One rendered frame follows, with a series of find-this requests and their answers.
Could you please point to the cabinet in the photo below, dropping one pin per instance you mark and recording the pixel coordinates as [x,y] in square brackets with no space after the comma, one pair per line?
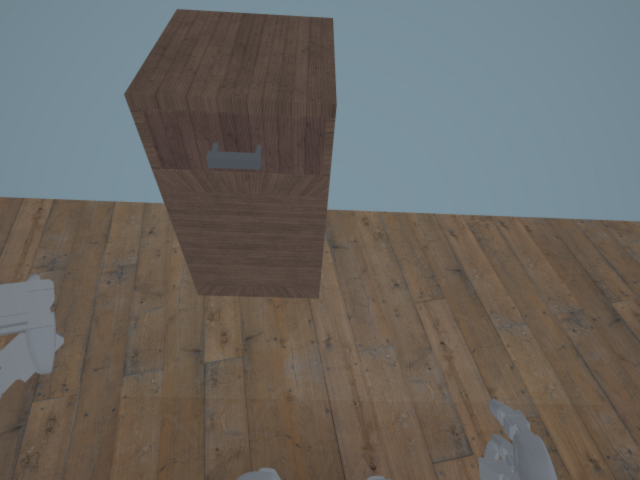
[241,233]

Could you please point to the left robot shin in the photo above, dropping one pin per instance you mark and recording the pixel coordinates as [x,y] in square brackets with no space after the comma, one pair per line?
[269,470]

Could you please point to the drawer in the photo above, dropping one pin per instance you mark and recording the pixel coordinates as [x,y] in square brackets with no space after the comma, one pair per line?
[290,144]

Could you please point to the left robot hand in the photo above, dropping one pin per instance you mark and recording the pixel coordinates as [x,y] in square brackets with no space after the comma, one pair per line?
[25,306]

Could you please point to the handle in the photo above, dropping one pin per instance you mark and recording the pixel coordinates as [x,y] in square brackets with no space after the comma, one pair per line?
[234,160]

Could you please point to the right robot hand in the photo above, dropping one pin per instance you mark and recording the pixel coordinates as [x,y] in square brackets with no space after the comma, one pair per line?
[526,459]

